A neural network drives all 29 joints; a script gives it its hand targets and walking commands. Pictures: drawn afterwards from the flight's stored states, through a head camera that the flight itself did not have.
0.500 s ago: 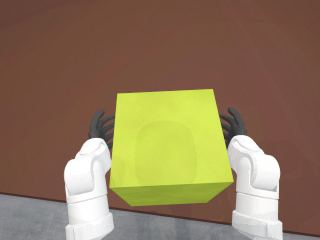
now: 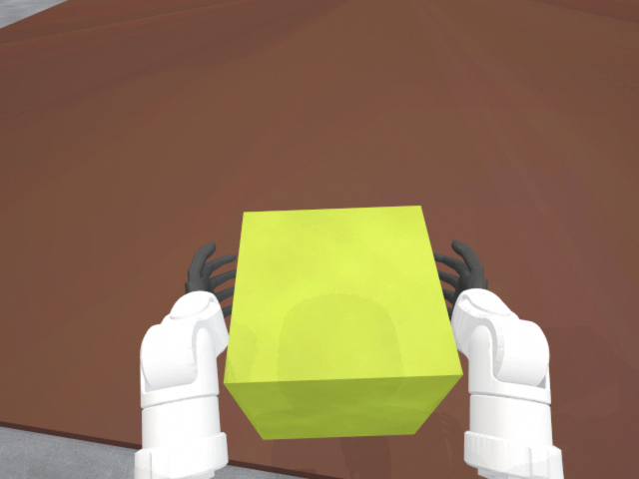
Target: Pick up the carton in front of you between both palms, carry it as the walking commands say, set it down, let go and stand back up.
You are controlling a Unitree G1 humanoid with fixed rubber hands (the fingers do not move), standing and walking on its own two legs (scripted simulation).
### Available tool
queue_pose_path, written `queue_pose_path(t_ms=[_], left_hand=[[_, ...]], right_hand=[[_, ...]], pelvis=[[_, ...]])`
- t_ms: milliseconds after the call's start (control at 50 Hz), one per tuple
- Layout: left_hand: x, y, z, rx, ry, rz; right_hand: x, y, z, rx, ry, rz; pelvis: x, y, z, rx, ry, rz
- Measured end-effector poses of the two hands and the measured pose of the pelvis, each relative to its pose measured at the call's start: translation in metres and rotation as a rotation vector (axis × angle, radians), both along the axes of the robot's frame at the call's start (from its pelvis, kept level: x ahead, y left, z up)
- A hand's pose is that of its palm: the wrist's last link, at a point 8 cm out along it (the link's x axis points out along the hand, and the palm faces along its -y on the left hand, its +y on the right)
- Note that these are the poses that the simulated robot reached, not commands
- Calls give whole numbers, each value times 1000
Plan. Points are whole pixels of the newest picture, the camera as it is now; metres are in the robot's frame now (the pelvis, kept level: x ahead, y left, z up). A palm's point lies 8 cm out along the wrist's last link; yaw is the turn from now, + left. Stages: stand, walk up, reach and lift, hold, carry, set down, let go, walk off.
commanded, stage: carry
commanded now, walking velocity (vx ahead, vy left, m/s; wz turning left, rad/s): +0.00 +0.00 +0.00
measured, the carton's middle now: (335, 332) +0.32 +0.00 +0.04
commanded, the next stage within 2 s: none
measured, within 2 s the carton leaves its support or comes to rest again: neither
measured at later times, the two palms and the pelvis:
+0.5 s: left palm (204, 340) +0.27 +0.15 +0.11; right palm (491, 335) +0.28 -0.16 +0.11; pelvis -0.04 -0.01 +0.00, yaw +1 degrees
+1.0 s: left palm (193, 362) +0.25 +0.15 +0.11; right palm (494, 356) +0.25 -0.16 +0.11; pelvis -0.07 -0.01 +0.00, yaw +1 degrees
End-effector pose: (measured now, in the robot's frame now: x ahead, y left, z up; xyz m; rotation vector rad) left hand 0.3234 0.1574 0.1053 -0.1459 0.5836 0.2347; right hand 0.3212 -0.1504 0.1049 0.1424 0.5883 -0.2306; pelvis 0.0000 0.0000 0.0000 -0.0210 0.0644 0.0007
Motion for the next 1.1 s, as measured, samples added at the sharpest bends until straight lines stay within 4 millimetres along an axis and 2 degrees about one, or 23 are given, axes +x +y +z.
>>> queue_pose_path(t_ms=[220, 620, 1100], left_hand=[[-23, -3, -6, -2, 12, 13], [-58, -10, 6, 6, 10, 12], [-77, -3, 4, 5, 12, 12]], right_hand=[[-20, -3, -7, 3, 11, 10], [-55, -11, 5, -7, 10, 5], [-74, -4, 4, -5, 11, 4]], pelvis=[[-19, -7, -4, 2, -20, 8], [-53, -12, 0, 13, -40, 10], [-73, -5, 0, 16, -45, 9]])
